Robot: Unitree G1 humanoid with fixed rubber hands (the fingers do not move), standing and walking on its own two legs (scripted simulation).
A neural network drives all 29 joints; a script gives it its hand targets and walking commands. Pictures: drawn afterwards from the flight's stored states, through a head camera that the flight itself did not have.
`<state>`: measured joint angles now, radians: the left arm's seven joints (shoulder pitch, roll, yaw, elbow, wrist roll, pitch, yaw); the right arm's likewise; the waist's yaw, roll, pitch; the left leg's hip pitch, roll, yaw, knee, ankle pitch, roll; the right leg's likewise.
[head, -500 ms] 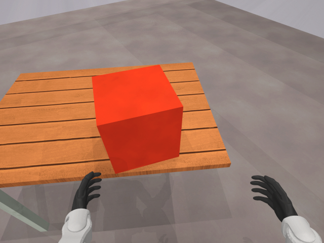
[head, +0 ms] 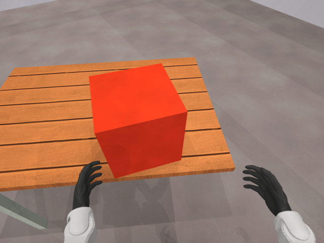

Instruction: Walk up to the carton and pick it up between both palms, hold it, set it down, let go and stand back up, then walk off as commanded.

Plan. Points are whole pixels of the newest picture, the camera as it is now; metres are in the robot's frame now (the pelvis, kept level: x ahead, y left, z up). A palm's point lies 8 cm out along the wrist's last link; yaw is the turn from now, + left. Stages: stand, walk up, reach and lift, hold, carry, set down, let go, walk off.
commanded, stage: reach and lift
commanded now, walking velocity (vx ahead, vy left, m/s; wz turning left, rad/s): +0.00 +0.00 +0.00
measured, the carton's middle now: (138, 121) +0.47 +0.10 +0.00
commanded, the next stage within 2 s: none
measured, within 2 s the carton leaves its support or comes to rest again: neither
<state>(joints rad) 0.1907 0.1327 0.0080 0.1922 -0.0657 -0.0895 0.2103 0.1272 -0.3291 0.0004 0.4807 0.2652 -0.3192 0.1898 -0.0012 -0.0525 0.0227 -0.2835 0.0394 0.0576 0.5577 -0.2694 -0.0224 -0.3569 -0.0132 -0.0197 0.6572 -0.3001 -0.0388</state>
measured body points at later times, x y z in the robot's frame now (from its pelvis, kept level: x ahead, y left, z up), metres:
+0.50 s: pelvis +0.00 +0.00 +0.01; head +0.02 +0.01 +0.45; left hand +0.29 +0.21 +0.04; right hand +0.32 -0.21 +0.05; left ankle +0.02 +0.15 -0.73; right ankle +0.03 -0.09 -0.73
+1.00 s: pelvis -0.01 +0.00 +0.01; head +0.01 +0.00 +0.46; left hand +0.35 +0.21 +0.08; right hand +0.39 -0.20 +0.10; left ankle +0.02 +0.15 -0.73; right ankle +0.03 -0.09 -0.73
